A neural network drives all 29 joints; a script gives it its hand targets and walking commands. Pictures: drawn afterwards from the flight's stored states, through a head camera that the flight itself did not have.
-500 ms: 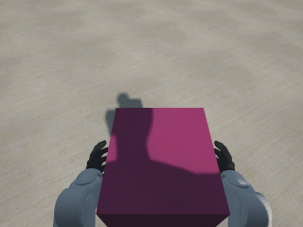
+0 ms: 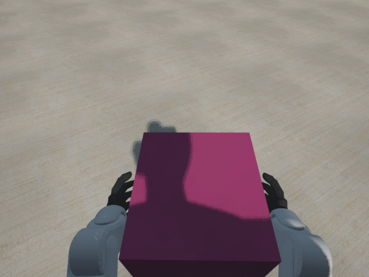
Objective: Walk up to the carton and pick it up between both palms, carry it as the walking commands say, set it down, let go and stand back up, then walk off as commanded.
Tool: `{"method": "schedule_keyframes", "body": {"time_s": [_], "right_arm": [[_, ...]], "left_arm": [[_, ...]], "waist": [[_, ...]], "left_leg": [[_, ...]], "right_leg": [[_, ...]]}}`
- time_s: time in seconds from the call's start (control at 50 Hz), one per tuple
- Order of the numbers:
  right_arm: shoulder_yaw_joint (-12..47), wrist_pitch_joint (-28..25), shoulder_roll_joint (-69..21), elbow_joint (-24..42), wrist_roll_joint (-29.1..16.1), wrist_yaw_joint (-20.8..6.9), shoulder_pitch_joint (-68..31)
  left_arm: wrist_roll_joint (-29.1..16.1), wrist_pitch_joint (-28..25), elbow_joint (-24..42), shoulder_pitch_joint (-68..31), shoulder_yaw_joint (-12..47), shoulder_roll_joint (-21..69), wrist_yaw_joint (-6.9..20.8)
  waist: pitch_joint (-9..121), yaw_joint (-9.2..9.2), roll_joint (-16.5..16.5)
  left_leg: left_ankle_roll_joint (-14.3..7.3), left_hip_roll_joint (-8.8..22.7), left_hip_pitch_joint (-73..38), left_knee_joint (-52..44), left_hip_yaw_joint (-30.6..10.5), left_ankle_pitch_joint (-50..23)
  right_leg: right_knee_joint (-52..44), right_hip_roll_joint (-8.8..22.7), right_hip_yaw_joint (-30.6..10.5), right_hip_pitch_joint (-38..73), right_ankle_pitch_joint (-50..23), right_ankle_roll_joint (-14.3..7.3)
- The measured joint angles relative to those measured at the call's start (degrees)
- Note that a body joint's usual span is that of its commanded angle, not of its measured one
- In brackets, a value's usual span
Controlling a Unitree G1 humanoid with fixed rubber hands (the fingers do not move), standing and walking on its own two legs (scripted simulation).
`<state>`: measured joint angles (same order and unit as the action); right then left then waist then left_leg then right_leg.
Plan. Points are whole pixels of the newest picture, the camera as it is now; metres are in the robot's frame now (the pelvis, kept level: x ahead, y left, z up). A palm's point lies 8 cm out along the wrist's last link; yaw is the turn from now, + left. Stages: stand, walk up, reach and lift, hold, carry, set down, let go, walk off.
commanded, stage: carry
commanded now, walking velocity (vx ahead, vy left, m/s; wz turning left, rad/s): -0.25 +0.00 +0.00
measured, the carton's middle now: (195, 221) +0.25 -0.01 +0.03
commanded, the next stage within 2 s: none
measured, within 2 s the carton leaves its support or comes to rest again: neither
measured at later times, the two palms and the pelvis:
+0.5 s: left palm out of the picture +0.09 +0.18 +0.08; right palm out of the picture +0.11 -0.11 +0.08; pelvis -0.15 +0.02 +0.00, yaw +2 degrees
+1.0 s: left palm out of the picture -0.07 +0.14 +0.08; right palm out of the picture -0.07 -0.15 +0.08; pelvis -0.32 +0.00 +0.00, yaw +0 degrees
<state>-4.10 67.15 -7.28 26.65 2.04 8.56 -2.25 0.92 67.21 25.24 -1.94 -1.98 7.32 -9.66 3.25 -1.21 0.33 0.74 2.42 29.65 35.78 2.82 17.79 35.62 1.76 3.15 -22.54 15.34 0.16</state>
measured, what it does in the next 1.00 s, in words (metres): walks backwards: right foot, then left foot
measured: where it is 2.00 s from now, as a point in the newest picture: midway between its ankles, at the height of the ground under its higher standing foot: outside the picture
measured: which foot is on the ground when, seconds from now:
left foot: down 0.00-0.30, up 0.32-0.52, down 0.54-0.94, up 0.96-1.00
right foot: down 0.00-0.14, up 0.16-0.28, down 0.30-0.54, up 0.56-0.86, down 0.88-1.00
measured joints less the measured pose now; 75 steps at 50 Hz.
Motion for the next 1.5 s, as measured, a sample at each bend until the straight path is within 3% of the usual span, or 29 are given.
{"method": "schedule_keyframes", "body": {"time_s": [0.06, 0.12, 0.18, 0.22, 0.28, 0.3, 0.32, 0.36, 0.42, 0.46, 0.52, 0.56, 0.6, 0.64, 0.72, 0.8, 0.84, 0.9, 0.94, 0.98, 1.02, 1.06, 1.1, 1.2, 1.32, 1.36, 1.4, 1.44, 1.5], "right_arm": [[0.17, -0.33, -0.01, -0.65, -0.35, 0.18, -0.37], [0.20, -0.30, -0.02, -1.60, -0.66, 0.23, -1.17], [0.30, -0.44, -0.04, -2.51, -0.90, 0.22, -2.29], [0.07, -0.77, -0.08, -3.77, -0.56, 0.19, -2.63], [-0.68, -0.36, -0.10, -4.76, -0.17, 0.13, -2.45], [-0.66, -0.31, -0.09, -4.39, -0.04, 0.08, -2.42], [-0.78, -0.58, -0.07, -4.37, 0.05, -0.08, -2.84], [-0.27, -1.04, -0.09, -4.76, 0.03, -0.29, -2.53], [0.29, -1.43, 0.00, -3.42, -0.47, -0.24, -1.71], [0.46, -2.13, 0.03, -2.63, -0.70, -0.26, -1.05], [0.09, -2.36, 0.02, -1.38, -0.86, -0.18, -0.74], [-0.21, -2.52, -0.05, -1.44, -0.73, -0.11, -1.15], [0.05, -2.00, -0.05, -2.63, -0.43, -0.04, -1.53], [0.55, -1.83, -0.03, -3.68, -0.52, -0.06, -1.37], [0.95, -2.31, -0.05, -3.13, -0.92, -0.11, -0.59], [0.92, -3.12, -0.05, -1.79, -0.73, -0.36, -1.21], [0.84, -3.16, -0.08, -1.96, -0.69, -0.38, -1.56], [0.48, -2.41, -0.02, -1.81, -0.10, -0.36, -1.98], [-0.02, -1.71, 0.02, -1.88, -0.16, -0.39, -0.92], [-0.02, -0.80, -0.01, -1.43, 0.06, -0.30, 0.68], [-0.10, -0.17, -0.04, -0.70, -0.23, -0.17, 1.37], [0.02, -0.35, -0.04, -0.45, -0.54, -0.12, 1.62], [0.11, -0.84, -0.02, -0.46, -0.55, 0.08, 1.41], [0.46, -0.54, -0.01, -1.86, -0.67, 0.36, -0.64], [0.50, -0.94, -0.05, -3.40, -0.34, 0.07, -1.24], [-0.10, -1.09, -0.03, -3.45, -0.20, -0.20, -0.99], [0.15, -0.91, -0.04, -3.68, -0.05, -0.32, -0.53], [0.74, -0.58, 0.00, -4.34, 0.31, -0.29, -0.31], [0.56, -0.54, 0.03, -4.39, 0.09, -0.23, -0.26]], "left_arm": [[0.48, 0.50, 0.26, -0.40, -0.40, -0.02, 0.23], [0.90, 0.70, 0.53, -0.23, -0.67, -0.03, 0.31], [1.15, 1.12, 1.03, -0.63, -1.26, -0.04, 0.26], [0.97, 1.35, -0.59, -1.92, -1.84, -0.04, 0.24], [0.62, 1.45, -3.04, -2.77, -1.76, -0.04, 0.05], [0.56, 1.60, -2.94, -3.14, -1.80, -0.02, 0.03], [0.63, 1.32, -2.79, -3.43, -1.82, 0.02, 0.01], [0.52, 0.98, -2.06, -2.22, -1.87, -0.03, -0.16], [-0.47, 0.51, 0.06, -0.45, -1.45, 0.02, -0.62], [-0.42, 0.40, 0.91, -0.36, -1.21, 0.03, -0.64], [-0.34, 0.36, 1.29, -1.00, -0.75, 0.01, -0.56], [-0.23, 0.11, 0.61, -1.93, -0.84, -0.06, -0.36], [0.13, 0.05, -0.21, -1.37, -1.13, -0.05, 0.01], [0.45, 0.53, 0.01, -0.38, -1.34, -0.03, 0.05], [0.59, 0.95, 1.56, 0.35, -1.16, -0.04, -0.10], [0.42, 0.52, 2.79, -0.79, -1.26, -0.06, -0.20], [0.17, 0.92, 2.77, -1.52, -1.63, -0.07, -0.37], [-0.22, 0.63, 1.45, -2.15, -1.71, 0.00, -0.30], [-0.08, 0.43, 0.21, -1.26, -0.76, 0.02, -0.32], [-0.18, 0.77, -0.59, -0.17, -0.04, -0.01, -0.27], [-0.05, 1.08, -0.02, 0.68, 0.51, 0.00, -0.28], [0.20, 1.16, 0.64, 1.04, 0.65, 0.02, -0.22], [0.26, 0.72, 0.36, 0.49, 0.39, -0.01, 0.05], [0.34, 0.51, 0.48, 0.36, -0.75, -0.02, 0.28], [0.35, 1.42, -0.17, -0.87, -1.49, -0.06, 0.04], [0.47, 1.57, -0.96, -1.60, -1.07, -0.05, -0.10], [0.51, 1.78, -1.02, -0.98, -1.01, -0.05, -0.13], [0.17, 1.42, -1.39, 0.23, -1.32, 0.00, -0.13], [0.08, 1.02, -1.45, 0.74, -1.07, 0.04, -0.23]], "waist": [[-1.17, -1.14, -1.35], [-1.49, -1.01, -1.84], [-1.35, -0.22, -0.38], [-0.97, 0.64, 0.28], [-0.07, 1.90, 1.45], [0.00, 2.62, 0.79], [-0.67, 3.65, 0.74], [-1.58, 4.43, 0.96], [-1.64, 3.85, 0.95], [-0.92, 3.35, 0.65], [0.46, 1.96, -0.17], [0.20, 0.45, -2.43], [-0.28, 0.30, -3.37], [-0.73, 0.27, -3.19], [-0.97, 0.98, -2.69], [-0.09, 1.98, -2.00], [0.74, 2.07, -1.52], [1.26, 2.53, -0.24], [0.59, 2.27, 1.47], [0.40, 1.73, 0.64], [0.28, 0.59, 0.52], [0.77, -0.53, 1.04], [0.98, -1.50, 0.91], [0.47, 0.07, -0.61], [1.89, 1.69, -0.45], [1.42, 2.91, 0.09], [1.42, 3.96, -0.82], [1.35, 3.69, -0.86], [1.85, 2.57, -0.21]], "left_leg": [[-0.54, -0.10, 0.06, -0.67, 0.25, -2.87], [-1.14, 0.81, 1.02, 0.16, 0.66, -6.96], [-1.98, 2.69, 3.04, 0.15, 0.88, -15.25], [-1.86, 3.03, 4.58, -0.84, 0.64, -16.47], [-0.01, 3.06, 5.22, -6.67, 1.65, -20.41], [1.02, 2.44, 6.21, -5.97, 2.73, -16.08], [1.99, 2.38, 8.18, -1.72, 2.90, -8.92], [2.64, 0.67, 12.58, 14.29, -1.21, 2.05], [2.66, -1.44, 12.54, 28.30, -3.94, 2.31], [2.59, -1.47, 7.42, 24.83, -2.64, 3.25], [1.78, -1.61, -3.86, 8.28, -0.48, 4.17], [-1.59, -2.98, -6.90, 1.12, 0.48, 0.11], [-3.22, -2.69, -6.18, 0.71, 0.92, -1.38], [-3.30, -1.37, -5.69, -0.13, 0.82, -2.79], [-3.00, 0.05, -4.19, -2.49, 0.63, -6.33], [-2.82, 0.37, -1.44, -4.44, 1.23, -9.99], [-2.51, 0.51, 0.14, -5.23, 1.33, -11.79], [-1.67, 1.26, 2.39, -5.49, 1.25, -14.17], [-0.30, 1.86, 2.41, -5.22, 0.29, -11.02], [0.34, 0.73, 2.03, -3.04, 0.43, -3.41], [0.57, 0.08, 1.06, 0.92, 0.22, -0.54], [0.46, 0.19, -1.30, 2.16, 0.03, -0.67], [-0.51, 0.18, -2.35, -0.61, -0.05, -7.06], [-1.18, 1.10, -0.57, -1.39, 0.73, -9.85], [0.45, 2.02, 3.28, -3.77, 1.09, -13.03], [1.81, 2.26, 5.11, -0.71, 1.10, -6.16], [2.45, 0.81, 7.28, 9.98, 0.51, 1.99], [1.88, -0.37, 6.69, 17.47, -0.29, 2.60], [1.35, -0.91, -0.68, 10.80, 0.13, 2.96]], "right_leg": [[0.86, 0.38, 0.22, -0.71, -1.02, 0.15], [2.63, 0.20, 0.49, -2.04, -1.39, 0.38], [10.02, -0.48, 1.67, -5.70, 5.72, 0.62], [17.50, -0.85, 3.13, -7.20, 9.23, -0.02], [13.05, -1.55, 6.48, -1.89, 12.79, -1.54], [6.90, -1.67, 5.88, 0.95, 13.53, -2.50], [5.51, -1.65, 5.20, 0.37, 8.46, -3.18], [6.12, -1.15, 5.05, -1.14, 4.13, -3.37], [2.34, -0.54, 4.74, -1.44, 0.39, -2.58], [0.17, -0.08, 4.13, -2.31, -1.94, -2.19], [-0.41, 0.44, 3.68, -4.85, -4.09, -1.57], [0.13, 1.92, 3.60, -6.22, -4.89, -1.00], [2.21, 1.13, 2.19, -7.29, 1.90, 0.57], [8.62, -0.63, 0.34, -8.49, 8.15, 1.39], [18.31, -1.38, -1.94, -7.98, 10.57, 1.42], [16.59, -0.55, -2.98, -3.85, 12.72, 1.90], [11.06, -0.45, -2.23, -0.36, 12.08, 1.60], [-2.81, -1.24, -0.87, 5.41, 6.18, 1.03], [-3.01, -2.24, -0.60, 5.14, 4.39, 0.34], [-1.89, -1.28, -0.98, 4.43, 3.92, 0.02], [-0.79, -0.83, -0.85, 3.67, 3.71, -0.10], [0.32, -1.09, -0.46, 2.38, 3.48, -0.13], [1.28, -0.94, 0.20, 0.95, 3.06, -0.09], [1.38, -1.03, 0.47, -1.66, 0.82, -0.31], [5.97, -0.59, 2.97, -3.95, 9.48, -1.70], [4.47, -0.65, 3.49, -4.03, 4.24, -2.45], [3.82, 0.16, 3.00, -4.78, -0.48, -2.76], [1.56, 0.30, 3.00, -4.44, -2.04, -2.23], [-1.78, -0.13, 3.85, -4.59, -4.83, -2.31]]}}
